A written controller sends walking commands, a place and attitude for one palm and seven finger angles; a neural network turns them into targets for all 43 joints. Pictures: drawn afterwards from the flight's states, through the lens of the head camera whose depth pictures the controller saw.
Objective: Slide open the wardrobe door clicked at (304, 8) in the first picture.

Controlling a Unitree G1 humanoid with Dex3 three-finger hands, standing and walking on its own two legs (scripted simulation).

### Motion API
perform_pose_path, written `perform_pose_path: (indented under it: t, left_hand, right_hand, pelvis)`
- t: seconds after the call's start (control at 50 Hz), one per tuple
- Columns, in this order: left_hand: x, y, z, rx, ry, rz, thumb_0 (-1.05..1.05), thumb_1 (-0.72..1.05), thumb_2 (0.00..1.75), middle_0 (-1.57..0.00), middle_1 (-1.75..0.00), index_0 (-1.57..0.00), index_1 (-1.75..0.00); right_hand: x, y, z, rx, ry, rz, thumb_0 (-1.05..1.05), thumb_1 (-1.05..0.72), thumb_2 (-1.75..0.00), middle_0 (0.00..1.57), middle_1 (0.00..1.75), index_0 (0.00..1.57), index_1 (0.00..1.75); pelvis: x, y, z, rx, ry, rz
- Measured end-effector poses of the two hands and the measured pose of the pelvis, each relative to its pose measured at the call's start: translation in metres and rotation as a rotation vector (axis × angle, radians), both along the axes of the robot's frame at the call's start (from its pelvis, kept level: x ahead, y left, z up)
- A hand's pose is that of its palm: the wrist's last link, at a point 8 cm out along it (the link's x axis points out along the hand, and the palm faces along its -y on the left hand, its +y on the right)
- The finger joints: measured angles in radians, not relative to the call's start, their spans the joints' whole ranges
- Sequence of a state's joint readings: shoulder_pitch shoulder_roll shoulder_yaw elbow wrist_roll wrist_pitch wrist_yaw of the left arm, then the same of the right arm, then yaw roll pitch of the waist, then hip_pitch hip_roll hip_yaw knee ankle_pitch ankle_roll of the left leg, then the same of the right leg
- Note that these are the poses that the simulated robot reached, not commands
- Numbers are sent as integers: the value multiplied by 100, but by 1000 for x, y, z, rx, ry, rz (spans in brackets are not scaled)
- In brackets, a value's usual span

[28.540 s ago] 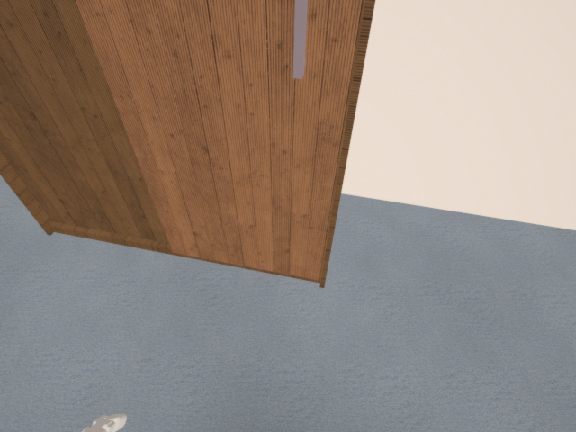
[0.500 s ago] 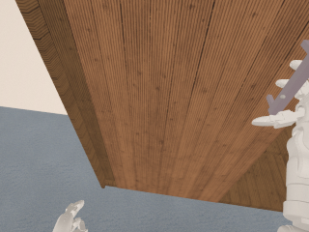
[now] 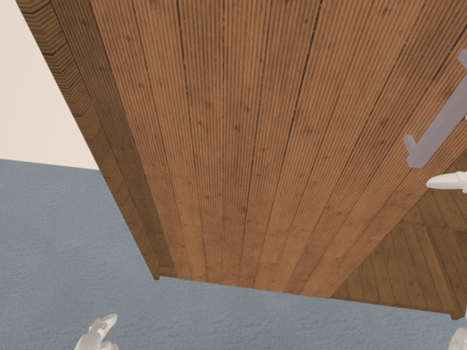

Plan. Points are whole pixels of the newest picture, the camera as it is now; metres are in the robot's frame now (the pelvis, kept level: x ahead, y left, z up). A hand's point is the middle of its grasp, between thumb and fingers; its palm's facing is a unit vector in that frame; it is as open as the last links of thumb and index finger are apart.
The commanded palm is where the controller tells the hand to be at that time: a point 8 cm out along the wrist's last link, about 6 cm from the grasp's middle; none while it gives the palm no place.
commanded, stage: slip the hand off the handle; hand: right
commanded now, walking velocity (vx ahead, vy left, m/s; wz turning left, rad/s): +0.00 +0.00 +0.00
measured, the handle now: (439, 113) +0.42 -0.28 +0.23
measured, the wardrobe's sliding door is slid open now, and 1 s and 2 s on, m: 0.51 0.51 0.51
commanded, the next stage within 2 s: draw the hand back to the body in 0.68 s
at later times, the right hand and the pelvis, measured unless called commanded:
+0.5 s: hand out of the picture +0.27 -0.32 +0.21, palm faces +0.41 +0.91 -0.11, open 14.7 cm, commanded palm +0.23 -0.35 +0.21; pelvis -0.01 -0.01 +0.00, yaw +0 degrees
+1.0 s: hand out of the picture +0.23 -0.30 +0.20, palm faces +0.15 +0.98 -0.09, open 14.7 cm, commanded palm +0.19 -0.35 +0.20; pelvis -0.01 -0.01 +0.01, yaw -1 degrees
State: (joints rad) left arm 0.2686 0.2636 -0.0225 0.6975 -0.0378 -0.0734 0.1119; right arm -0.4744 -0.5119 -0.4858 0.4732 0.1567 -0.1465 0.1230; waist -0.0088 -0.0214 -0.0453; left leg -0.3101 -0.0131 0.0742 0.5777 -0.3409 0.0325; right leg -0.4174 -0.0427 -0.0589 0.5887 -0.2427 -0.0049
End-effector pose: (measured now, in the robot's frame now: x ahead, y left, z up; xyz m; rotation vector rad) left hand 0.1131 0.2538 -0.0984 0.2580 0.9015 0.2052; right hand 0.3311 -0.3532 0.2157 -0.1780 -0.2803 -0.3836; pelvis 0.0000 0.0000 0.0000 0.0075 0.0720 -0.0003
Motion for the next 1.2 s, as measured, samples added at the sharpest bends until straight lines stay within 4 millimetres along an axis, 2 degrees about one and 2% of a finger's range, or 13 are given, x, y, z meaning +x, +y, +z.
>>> perform_pose_path:
  t: [0.1, 0.22, 0.3, 0.4, 0.56, 0.64, 0.74, 0.84, 0.94, 1.02, 1.14, 1.2]
  left_hand:
    - [-12, 0, -1, -9, 2, 29, 1, 90, 90, -20, -30, -20, -30]
    - [-12, -5, 1, -21, -19, 32, 1, 90, 90, -20, -30, -20, -30]
    - [0, -11, 5, -23, -56, 3, 1, 90, 90, -20, -30, -20, -30]
    - [27, -24, 13, -30, -137, -51, 1, 90, 90, -20, -30, -20, -30]
    - [65, -47, 33, -51, -264, -133, 1, 90, 90, -20, -30, -20, -30]
    - [73, -55, 39, -61, -302, -166, 1, 90, 90, -20, -30, -20, -30]
    - [72, -58, 40, -65, -307, -185, 1, 90, 90, -20, -30, -20, -30]
    - [64, -55, 34, -56, -277, -186, 1, 90, 90, -20, -30, -20, -30]
    - [55, -48, 33, -55, -277, -143, 1, 90, 90, -20, -30, -21, -30]
    - [54, -41, 38, -63, -319, -117, 1, 90, 90, -20, -30, -20, -30]
    - [57, -35, 51, -68, -389, -114, 1, 90, 90, -20, -30, -20, -30]
    - [59, -35, 55, -65, -405, -127, 1, 90, 90, -20, -30, -20, -30]
  right_hand:
    - [-3, -4, -1, 0, -4, 7, -1, 56, -20, 26, 116, 25, 115]
    - [-28, -10, -5, -1, -13, -1, -1, 56, -20, 26, 116, 25, 115]
    - [-51, -12, -5, -6, -37, -15, -1, 56, -20, 26, 115, 25, 115]
    - [-77, -9, -2, -16, -57, -15, -1, 56, -20, 25, 115, 25, 115]
    - [-107, -10, -4, 4, -34, -25, -1, 56, -20, 26, 115, 25, 115]
    - [-122, -8, -3, -8, -45, -31, -1, 56, -20, 25, 115, 25, 115]
    - [-138, -7, -3, -18, -42, -31, -1, 56, -20, 25, 115, 25, 115]
    - [-142, -8, -4, 10, -34, -21, -1, 56, -20, 25, 115, 25, 115]
    - [-130, -4, -15, 83, 129, 130, -1, 56, -20, 25, 115, 25, 115]
    - [-126, 3, -16, 91, 223, 256, -1, 56, -20, 25, 115, 25, 115]
    - [-140, -2, -6, 85, 175, 293, -1, 55, -20, 26, 115, 25, 115]
    - [-150, -8, -12, 116, 164, 261, -1, 55, -20, 25, 115, 25, 115]
  pelvis:
    - [0, -2, 0, 0, 4, 16]
    - [1, -6, 0, -1, -8, 27]
    - [0, -8, 0, 1, -22, 22]
    - [-3, -11, 1, 3, -41, 8]
    - [-9, -10, 2, 3, -66, -9]
    - [-10, -10, 3, 4, -77, -13]
    - [-12, -8, 3, 5, -91, -19]
    - [-16, -6, 4, 6, -100, -30]
    - [-15, -5, 6, 9, -115, -30]
    - [-13, -6, 7, 10, -123, -16]
    - [-11, -9, 7, 12, -124, -3]
    - [-11, -11, 6, 14, -128, -6]
